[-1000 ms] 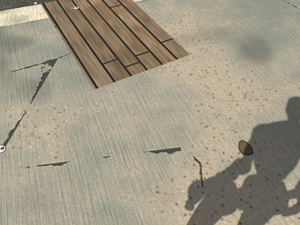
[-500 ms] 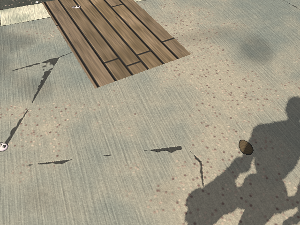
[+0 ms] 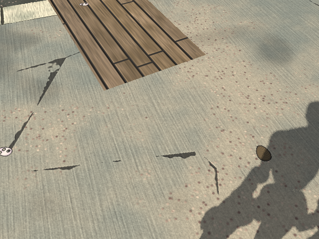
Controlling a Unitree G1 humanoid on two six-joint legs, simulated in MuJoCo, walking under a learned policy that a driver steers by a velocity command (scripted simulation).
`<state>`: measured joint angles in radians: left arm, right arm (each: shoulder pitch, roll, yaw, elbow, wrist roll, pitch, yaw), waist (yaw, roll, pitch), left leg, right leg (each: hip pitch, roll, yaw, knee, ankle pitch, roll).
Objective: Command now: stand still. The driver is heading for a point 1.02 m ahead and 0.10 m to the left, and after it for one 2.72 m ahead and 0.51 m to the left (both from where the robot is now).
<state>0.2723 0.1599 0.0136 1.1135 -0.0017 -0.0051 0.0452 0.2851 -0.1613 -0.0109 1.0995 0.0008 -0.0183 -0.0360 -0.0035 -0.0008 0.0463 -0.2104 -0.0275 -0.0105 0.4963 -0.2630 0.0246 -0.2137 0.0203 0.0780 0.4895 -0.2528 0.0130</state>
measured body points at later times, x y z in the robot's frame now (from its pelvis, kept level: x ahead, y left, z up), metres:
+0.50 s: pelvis +0.09 -0.04 +0.01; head +0.09 -0.06 +0.46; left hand +0.03 +0.20 -0.14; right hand +0.15 -0.30 -0.14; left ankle +0.06 +0.09 -0.65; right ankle +0.03 -0.13 -0.74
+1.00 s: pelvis +0.36 +0.02 +0.00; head +0.38 +0.02 +0.45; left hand +0.41 +0.28 -0.14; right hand +0.44 -0.24 -0.13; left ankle +0.40 +0.09 -0.74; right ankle +0.30 -0.13 -0.64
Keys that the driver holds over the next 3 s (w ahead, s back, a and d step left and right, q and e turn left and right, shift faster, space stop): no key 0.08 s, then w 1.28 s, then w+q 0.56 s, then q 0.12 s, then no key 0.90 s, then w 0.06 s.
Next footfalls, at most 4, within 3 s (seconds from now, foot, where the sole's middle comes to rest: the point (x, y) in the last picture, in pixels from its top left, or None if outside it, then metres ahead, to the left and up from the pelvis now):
0.82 left None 0.45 0.10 -0.77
1.38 right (196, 183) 0.76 -0.14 -0.77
1.94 left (139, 136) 1.03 0.13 -0.77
2.42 right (166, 105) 1.26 -0.01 -0.77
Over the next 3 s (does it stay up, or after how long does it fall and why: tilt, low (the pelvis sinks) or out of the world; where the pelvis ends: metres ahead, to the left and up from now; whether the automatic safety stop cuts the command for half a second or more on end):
stays up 1.11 0.05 -0.01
